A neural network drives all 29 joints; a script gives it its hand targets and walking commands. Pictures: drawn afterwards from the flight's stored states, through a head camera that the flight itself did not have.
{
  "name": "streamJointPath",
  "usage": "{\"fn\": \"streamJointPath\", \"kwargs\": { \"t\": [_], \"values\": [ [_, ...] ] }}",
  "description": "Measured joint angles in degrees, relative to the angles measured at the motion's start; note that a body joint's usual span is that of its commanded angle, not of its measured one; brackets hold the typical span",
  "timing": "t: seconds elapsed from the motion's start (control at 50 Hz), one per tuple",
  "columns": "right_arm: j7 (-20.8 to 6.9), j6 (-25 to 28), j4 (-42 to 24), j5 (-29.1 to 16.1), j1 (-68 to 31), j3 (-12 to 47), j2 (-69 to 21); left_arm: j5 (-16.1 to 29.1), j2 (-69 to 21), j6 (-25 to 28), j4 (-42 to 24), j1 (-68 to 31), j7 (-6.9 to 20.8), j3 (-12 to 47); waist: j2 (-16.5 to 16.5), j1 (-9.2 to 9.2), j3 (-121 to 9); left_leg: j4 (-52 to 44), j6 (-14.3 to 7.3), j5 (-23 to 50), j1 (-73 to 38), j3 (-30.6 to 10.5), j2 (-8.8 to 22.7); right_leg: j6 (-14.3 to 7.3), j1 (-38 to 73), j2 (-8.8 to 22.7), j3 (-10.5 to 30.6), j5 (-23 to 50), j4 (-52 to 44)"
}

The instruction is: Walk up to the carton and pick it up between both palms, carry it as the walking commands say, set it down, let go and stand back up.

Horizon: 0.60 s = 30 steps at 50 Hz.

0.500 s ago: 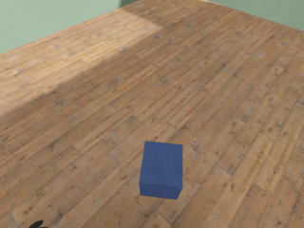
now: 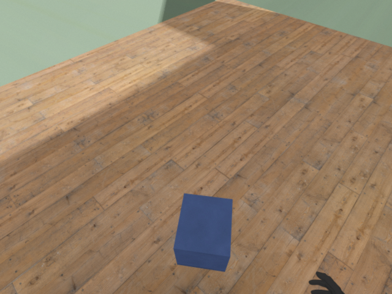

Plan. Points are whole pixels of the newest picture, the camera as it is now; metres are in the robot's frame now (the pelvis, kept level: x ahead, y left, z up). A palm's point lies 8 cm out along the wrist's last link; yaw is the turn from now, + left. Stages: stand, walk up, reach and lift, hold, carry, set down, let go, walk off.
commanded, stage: walk up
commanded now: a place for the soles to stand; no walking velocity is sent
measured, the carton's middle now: (204, 232) +0.48 -0.02 -0.65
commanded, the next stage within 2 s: none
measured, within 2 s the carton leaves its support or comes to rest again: neither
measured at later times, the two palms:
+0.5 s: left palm out of the picture +0.09 +0.31 -0.11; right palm out of the picture +0.07 -0.29 -0.11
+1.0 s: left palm out of the picture +0.09 +0.33 -0.10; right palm out of the picture +0.04 -0.27 -0.12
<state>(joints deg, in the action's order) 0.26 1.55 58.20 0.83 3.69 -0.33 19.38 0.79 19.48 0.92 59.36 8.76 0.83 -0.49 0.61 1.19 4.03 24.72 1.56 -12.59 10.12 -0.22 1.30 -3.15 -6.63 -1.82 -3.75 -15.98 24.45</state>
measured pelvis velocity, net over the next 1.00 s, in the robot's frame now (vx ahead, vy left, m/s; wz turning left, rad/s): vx -0.01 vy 0.03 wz -0.09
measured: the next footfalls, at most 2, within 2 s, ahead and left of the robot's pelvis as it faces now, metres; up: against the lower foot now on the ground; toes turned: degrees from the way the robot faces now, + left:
none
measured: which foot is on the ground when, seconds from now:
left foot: down 0.00-1.00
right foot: down 0.00-1.00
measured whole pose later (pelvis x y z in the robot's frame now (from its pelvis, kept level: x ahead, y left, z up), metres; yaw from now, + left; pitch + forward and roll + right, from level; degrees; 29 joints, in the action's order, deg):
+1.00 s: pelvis -0.01 +0.03 +0.00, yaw -5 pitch -2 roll +0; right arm -1.2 -0.3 61.9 1.5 6.1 -2.2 19.7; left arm -0.2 21.4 1.5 60.4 7.9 -0.3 0.0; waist 0.4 -0.6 3.2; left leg 21.3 -1.1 -10.7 8.5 5.2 0.5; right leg -0.3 -7.4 -0.7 1.6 -12.7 22.2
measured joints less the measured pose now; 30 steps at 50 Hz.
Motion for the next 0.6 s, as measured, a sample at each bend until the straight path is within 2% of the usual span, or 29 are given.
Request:
{"fn": "streamJointPath", "kwargs": {
  "t": [0.22,0.6],
  "values": [
    [0.01,-0.19,2.77,0.34,-1.86,0.06,-0.21,-0.21,1.24,0.23,1.32,-2.64,-0.56,-0.67,0.63,0.09,-0.76,-3.8,-0.25,1.58,-1.92,1.29,0.23,0.31,1.52,-0.18,1.21,2.14,-3.92],
    [-0.7,-1.57,4.98,0.42,1.31,-1.07,0.62,-0.51,0.69,0.58,2.16,-1.08,-1.12,0.1,-0.4,-1.38,0.01,-4.09,-1.27,1.63,-2.51,3.93,0.19,1.4,1.06,0.09,3.75,3.06,-3.95]
  ]
}}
